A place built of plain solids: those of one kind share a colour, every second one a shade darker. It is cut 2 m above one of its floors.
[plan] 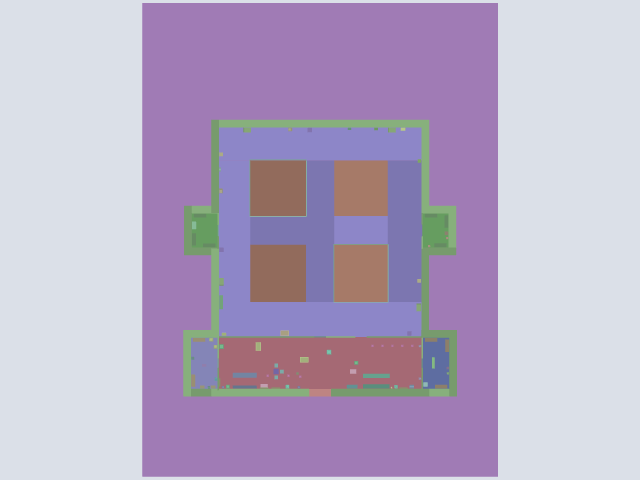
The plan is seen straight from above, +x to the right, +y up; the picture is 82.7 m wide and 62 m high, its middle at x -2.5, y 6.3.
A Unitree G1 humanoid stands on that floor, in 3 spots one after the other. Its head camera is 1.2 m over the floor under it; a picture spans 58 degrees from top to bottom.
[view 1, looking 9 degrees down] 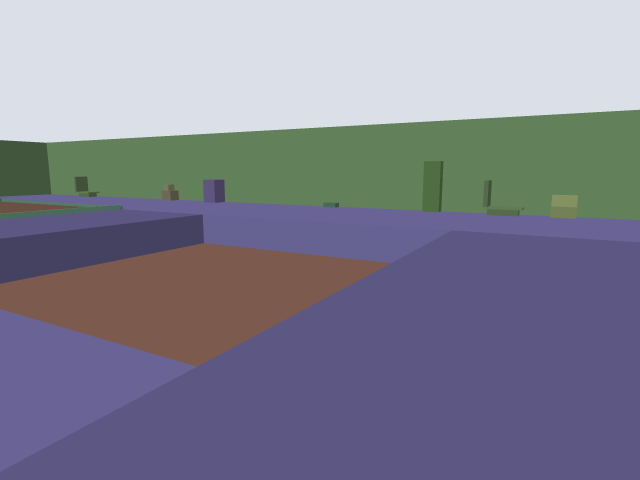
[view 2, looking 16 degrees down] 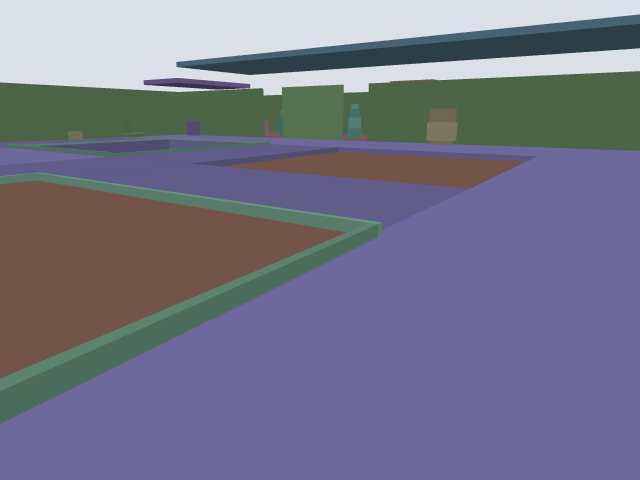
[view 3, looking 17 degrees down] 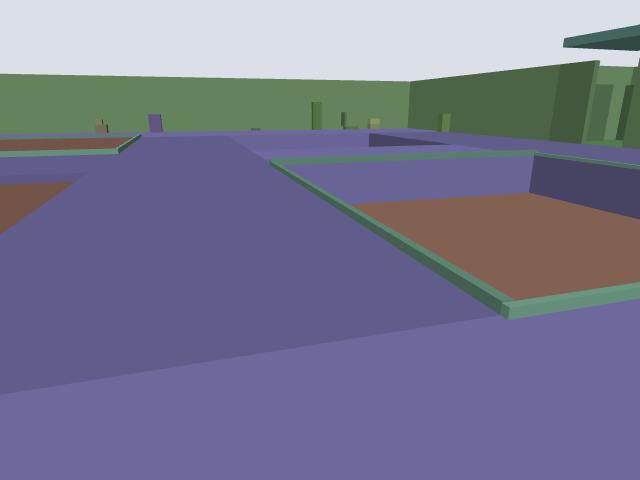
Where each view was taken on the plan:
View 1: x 8.14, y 7.54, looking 119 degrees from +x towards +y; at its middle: floor_gang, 10.48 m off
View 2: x -13.51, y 13.26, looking -56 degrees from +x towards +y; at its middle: step_tier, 4.35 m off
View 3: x -2.48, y -3.67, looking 73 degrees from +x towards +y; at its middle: floor_gang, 4.10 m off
